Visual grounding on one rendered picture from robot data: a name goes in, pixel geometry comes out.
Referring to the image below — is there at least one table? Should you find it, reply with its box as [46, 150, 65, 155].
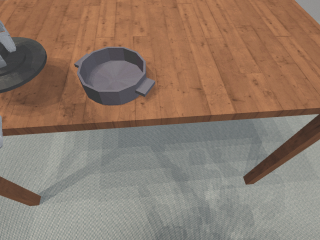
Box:
[0, 0, 320, 206]

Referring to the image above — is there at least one pot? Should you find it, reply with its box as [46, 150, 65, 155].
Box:
[74, 46, 156, 106]

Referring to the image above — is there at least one lid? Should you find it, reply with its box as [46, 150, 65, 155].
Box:
[0, 37, 47, 94]

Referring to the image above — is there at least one robot left hand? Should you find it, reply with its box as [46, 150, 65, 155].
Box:
[0, 20, 16, 68]

